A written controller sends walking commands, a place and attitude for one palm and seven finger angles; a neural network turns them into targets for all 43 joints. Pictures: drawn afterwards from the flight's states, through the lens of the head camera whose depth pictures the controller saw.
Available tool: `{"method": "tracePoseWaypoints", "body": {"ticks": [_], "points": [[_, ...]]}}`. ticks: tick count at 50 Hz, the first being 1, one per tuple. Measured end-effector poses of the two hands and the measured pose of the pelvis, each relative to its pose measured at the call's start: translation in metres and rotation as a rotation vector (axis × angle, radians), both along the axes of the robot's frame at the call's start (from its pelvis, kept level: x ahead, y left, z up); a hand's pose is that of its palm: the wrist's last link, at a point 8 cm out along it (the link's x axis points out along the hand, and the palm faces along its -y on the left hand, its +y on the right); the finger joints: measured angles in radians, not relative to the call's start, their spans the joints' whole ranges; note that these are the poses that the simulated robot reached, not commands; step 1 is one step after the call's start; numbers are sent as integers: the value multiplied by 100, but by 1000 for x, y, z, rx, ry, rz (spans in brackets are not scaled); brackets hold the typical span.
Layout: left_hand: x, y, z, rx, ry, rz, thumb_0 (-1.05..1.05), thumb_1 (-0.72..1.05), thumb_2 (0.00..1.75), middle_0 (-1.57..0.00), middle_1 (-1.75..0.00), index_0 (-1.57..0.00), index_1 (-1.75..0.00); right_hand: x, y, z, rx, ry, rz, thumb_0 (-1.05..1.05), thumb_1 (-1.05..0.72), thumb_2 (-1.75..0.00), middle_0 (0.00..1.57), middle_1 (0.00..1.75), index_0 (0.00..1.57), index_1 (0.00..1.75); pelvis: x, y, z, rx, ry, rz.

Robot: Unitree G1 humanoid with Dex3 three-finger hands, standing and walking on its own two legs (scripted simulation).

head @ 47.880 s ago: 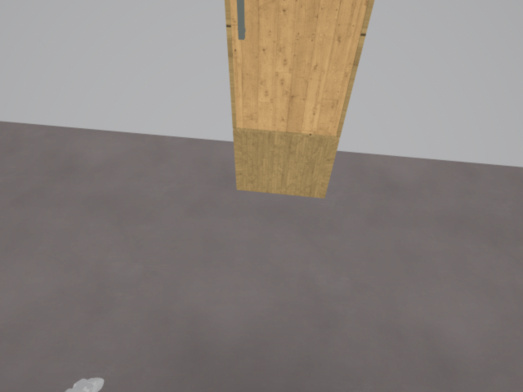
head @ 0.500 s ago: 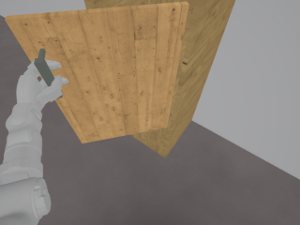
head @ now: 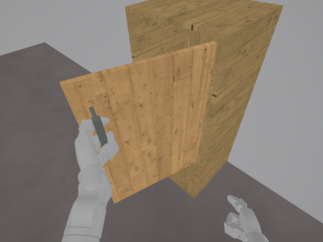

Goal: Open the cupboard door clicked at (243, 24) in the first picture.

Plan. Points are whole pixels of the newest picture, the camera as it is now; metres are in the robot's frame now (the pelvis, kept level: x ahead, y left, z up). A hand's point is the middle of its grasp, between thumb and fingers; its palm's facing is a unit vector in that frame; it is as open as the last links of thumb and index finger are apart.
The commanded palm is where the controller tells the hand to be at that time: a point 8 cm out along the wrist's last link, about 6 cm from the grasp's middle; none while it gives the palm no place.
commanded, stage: pull the door open along its arc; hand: left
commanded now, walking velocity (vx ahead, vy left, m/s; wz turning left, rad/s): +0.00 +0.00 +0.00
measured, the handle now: (100, 131) +0.36 +0.19 +0.11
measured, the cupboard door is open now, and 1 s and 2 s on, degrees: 73 83 85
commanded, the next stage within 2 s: open thumb and fingers to let go in 0.22 s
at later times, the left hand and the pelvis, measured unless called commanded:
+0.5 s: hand (129, 156) +0.27 +0.09 +0.12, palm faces +0.44 -0.90 +0.01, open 6.3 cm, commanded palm +0.23 +0.13 +0.11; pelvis -0.02 -0.01 +0.00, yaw +3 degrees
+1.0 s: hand (130, 154) +0.28 +0.09 +0.12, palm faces +0.41 -0.91 +0.00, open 14.2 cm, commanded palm +0.24 +0.12 +0.11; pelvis -0.04 +0.01 +0.00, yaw +2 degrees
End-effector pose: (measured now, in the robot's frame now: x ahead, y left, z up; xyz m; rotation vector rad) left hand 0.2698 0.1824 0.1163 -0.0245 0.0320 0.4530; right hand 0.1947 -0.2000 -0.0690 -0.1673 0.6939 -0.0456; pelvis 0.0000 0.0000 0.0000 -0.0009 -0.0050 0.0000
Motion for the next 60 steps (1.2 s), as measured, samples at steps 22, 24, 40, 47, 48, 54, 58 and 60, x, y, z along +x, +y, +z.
{"method": "tracePoseWaypoints", "body": {"ticks": [22,24,40,47,48,54,58,60], "points": [[-44,-52,1,33,-23,0,2,69,80,-36,-133,-36,-134,-38,-21,-29,-36,130,21,2,-91,-90,20,30,20,30,-15,-13,-2,2,-56,43],[-40,-50,3,32,-30,0,2,66,79,-36,-132,-36,-133,-38,-18,-28,-36,124,24,2,-91,-90,20,30,20,30,-18,-12,-1,1,-58,45],[-32,-49,4,37,-24,-14,0,-17,44,-33,-123,-30,-124,-35,15,-17,-16,88,63,2,-91,-90,20,30,20,30,-30,6,0,-5,-64,45],[-30,-49,3,37,-23,-27,0,-41,34,-29,-108,-28,-110,-43,25,-19,-10,111,66,2,-91,-90,20,30,20,30,-34,13,-1,-7,-62,42],[-30,-49,3,35,-23,-28,-1,-43,34,-29,-105,-28,-107,-44,26,-19,-9,115,66,2,-91,-90,20,30,20,30,-35,13,-2,-7,-62,42],[-31,-47,3,35,-25,-30,-1,-48,31,-35,-90,-34,-92,-52,29,-24,-9,141,72,2,-91,-90,20,30,20,30,-39,17,-3,-9,-60,45],[-32,-47,3,38,-25,-31,-1,-49,31,-40,-81,-38,-83,-55,31,-26,-9,149,77,2,-91,-90,20,30,20,30,-42,19,-4,-10,-56,46],[-32,-46,3,39,-25,-30,-1,-50,31,-42,-76,-40,-79,-57,32,-27,-10,150,78,2,-91,-90,20,30,20,30,-44,19,-4,-10,-56,47]]}}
